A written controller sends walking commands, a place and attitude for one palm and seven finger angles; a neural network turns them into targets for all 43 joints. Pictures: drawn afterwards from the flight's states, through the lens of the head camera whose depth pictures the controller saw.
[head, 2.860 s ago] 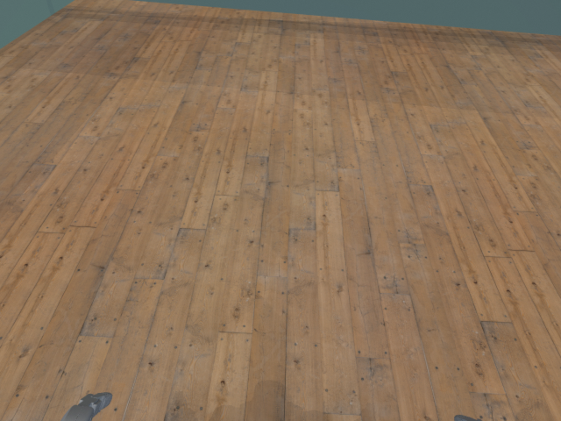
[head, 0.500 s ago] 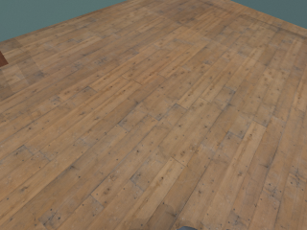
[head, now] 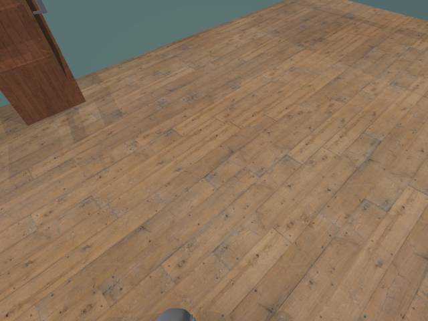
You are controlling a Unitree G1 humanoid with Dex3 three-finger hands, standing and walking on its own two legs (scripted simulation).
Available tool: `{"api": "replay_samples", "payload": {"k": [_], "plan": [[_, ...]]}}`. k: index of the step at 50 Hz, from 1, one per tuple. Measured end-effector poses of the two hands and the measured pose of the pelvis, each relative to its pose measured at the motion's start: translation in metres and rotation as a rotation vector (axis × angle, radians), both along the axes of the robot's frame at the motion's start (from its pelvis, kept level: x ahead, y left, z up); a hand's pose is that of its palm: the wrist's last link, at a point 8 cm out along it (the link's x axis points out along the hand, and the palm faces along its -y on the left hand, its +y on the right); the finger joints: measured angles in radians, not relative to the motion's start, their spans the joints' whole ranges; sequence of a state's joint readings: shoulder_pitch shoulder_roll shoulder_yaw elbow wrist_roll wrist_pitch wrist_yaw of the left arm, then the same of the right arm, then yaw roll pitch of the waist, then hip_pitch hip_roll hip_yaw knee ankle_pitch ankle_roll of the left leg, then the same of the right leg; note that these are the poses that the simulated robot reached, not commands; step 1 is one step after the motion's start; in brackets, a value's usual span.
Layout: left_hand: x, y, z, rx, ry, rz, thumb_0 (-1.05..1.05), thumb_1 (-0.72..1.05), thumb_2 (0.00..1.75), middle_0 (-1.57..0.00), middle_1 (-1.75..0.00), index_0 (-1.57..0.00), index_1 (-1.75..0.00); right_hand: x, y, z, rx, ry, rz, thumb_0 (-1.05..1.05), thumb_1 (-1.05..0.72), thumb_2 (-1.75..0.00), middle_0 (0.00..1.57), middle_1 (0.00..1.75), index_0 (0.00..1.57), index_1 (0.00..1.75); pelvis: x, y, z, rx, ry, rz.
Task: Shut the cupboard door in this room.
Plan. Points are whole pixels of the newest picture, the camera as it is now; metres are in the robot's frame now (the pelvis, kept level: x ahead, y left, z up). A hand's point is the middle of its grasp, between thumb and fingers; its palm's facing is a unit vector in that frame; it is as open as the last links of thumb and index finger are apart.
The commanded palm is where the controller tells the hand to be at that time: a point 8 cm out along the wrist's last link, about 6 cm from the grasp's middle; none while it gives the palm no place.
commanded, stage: turn or walk to find it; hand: left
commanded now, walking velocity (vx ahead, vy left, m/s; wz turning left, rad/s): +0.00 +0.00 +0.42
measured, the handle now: out of the picture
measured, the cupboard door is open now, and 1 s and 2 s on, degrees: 80 80 80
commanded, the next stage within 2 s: stand and wait in 0.66 s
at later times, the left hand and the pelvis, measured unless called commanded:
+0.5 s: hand out of the picture -0.03 +0.28 -0.18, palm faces +0.26 -0.94 -0.22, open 7.4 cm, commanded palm none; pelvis -0.03 +0.07 +0.00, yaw +11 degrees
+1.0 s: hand out of the picture -0.05 +0.19 -0.15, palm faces +0.34 -0.90 -0.26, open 7.3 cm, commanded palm none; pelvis -0.05 +0.00 +0.00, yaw +19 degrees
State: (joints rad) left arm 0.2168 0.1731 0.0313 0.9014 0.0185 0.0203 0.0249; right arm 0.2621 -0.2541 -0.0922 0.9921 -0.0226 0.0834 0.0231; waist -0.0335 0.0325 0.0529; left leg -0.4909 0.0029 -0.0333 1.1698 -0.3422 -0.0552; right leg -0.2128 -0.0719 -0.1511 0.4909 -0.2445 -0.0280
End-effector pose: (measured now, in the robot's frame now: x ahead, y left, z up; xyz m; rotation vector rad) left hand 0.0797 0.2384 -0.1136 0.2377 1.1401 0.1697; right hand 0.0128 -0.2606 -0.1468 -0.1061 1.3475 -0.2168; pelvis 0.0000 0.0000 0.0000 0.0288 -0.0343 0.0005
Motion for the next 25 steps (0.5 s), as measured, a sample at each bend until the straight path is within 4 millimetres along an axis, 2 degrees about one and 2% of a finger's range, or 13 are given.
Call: {"api": "replay_samples", "payload": {"k": [4,7,14,16,19,25], "plan": [[-0.03,0.005,-0.009,-0.022,0.041,0.059,0.0,0.91,0.9,-0.2,-0.3,-0.2,-0.3,0.001,0.002,0.004,-0.018,0.039,0.048,0.0,-0.91,-0.9,0.2,0.3,0.19,0.3,-0.004,0.004,0.0,-0.008,0.006,0.041],[-0.055,0.013,-0.018,-0.039,0.077,0.106,0.0,0.9,0.9,-0.2,-0.3,-0.2,-0.3,0.011,0.011,0.008,-0.035,0.044,0.095,0.0,-0.91,-0.9,0.2,0.3,0.19,0.3,-0.009,0.011,-0.002,-0.016,0.011,0.07],[-0.115,0.054,-0.052,-0.081,0.163,0.225,0.0,0.91,0.9,-0.2,-0.3,-0.2,-0.3,0.056,0.055,0.014,-0.083,-0.07,0.221,0.0,-0.91,-0.9,0.2,0.3,0.19,0.3,-0.022,0.042,-0.016,-0.035,0.015,0.136],[-0.127,0.065,-0.053,-0.081,0.199,0.24,0.0,0.91,0.9,-0.2,-0.3,-0.2,-0.3,0.064,0.07,0.021,-0.082,-0.11,0.242,0.0,-0.91,-0.9,0.2,0.3,0.19,0.3,-0.025,0.049,-0.013,-0.04,0.012,0.134],[-0.134,0.076,-0.047,-0.085,0.209,0.261,0.0,0.91,0.9,-0.2,-0.3,-0.2,-0.3,0.07,0.088,0.031,-0.081,-0.143,0.265,0.0,-0.91,-0.9,0.2,0.3,0.19,0.3,-0.028,0.057,-0.005,-0.056,0.014,0.154],[-0.129,0.091,-0.032,-0.074,0.137,0.29,0.0,0.91,0.9,-0.2,-0.3,-0.2,-0.3,0.072,0.108,0.035,-0.058,-0.156,0.304,0.0,-0.9,-0.9,0.2,0.3,0.2,0.3,-0.034,0.066,0.003,-0.062,0.02,0.197]]}}
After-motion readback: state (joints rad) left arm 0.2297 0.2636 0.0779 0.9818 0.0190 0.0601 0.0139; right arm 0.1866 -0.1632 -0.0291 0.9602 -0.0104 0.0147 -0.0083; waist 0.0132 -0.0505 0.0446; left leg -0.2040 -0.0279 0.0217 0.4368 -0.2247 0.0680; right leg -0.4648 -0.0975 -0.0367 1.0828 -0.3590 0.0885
